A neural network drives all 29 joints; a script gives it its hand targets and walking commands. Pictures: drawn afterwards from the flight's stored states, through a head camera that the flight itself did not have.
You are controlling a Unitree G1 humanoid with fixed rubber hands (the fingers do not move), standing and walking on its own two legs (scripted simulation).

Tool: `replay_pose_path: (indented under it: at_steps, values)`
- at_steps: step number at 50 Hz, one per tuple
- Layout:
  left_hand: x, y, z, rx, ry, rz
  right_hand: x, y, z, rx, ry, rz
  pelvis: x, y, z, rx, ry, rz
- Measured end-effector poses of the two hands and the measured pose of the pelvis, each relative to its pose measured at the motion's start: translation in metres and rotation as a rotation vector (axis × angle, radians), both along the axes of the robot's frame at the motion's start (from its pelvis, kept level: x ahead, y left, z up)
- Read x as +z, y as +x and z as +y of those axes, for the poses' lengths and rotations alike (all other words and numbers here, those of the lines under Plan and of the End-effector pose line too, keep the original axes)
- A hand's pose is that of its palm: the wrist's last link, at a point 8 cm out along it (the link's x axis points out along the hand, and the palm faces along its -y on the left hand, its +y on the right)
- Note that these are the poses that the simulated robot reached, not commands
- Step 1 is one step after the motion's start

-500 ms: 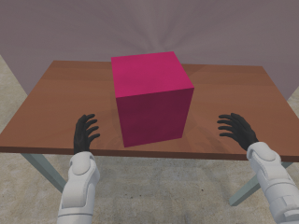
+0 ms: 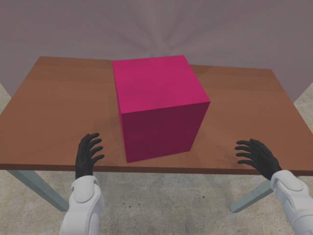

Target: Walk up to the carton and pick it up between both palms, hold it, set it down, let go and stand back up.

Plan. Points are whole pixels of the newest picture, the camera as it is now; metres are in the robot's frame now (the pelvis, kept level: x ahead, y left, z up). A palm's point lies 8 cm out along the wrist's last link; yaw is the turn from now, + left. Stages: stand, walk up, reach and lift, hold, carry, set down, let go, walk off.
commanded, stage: set down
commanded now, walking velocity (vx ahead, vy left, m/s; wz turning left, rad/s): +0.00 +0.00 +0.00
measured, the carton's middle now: (154, 110) +0.45 +0.05 +0.05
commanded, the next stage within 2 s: none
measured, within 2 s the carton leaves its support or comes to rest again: neither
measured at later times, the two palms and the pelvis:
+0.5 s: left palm (89, 203) +0.17 +0.16 +0.08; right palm (296, 215) +0.19 -0.29 +0.04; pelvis -0.04 -0.02 +0.00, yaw -1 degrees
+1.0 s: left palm (87, 197) +0.19 +0.17 +0.04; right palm (282, 205) +0.22 -0.28 +0.02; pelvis -0.01 -0.01 +0.00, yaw +0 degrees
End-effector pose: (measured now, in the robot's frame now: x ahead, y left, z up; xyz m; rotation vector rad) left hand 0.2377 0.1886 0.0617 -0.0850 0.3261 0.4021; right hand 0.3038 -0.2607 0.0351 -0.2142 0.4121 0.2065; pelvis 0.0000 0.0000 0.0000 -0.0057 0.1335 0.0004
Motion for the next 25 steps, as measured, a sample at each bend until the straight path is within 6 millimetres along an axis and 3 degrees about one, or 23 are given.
replay_pose_path:
  at_steps: [4, 9, 16, 25]
  values:
    - [-0.023, -0.038, -0.008, -0.001, 0.002, 0.105, -0.011, -0.042, -0.02, -0.013, -0.005, 0.013, 0.001, -0.003, -0.005, 0.0, 0.006, -0.011]
    - [-0.002, -0.063, -0.016, 0.026, 0.039, -0.041, -0.006, -0.082, -0.023, 0.044, 0.01, -0.065, -0.004, -0.017, -0.014, -0.004, 0.002, -0.033]
    - [0.032, -0.066, -0.032, 0.017, 0.047, -0.208, 0.007, -0.103, -0.027, 0.053, 0.03, -0.102, -0.004, -0.038, -0.023, -0.011, 0.004, -0.067]
    - [0.018, -0.071, -0.032, -0.017, 0.037, -0.086, 0.005, -0.113, -0.027, 0.011, 0.027, -0.006, -0.003, -0.045, -0.021, -0.016, 0.007, -0.077]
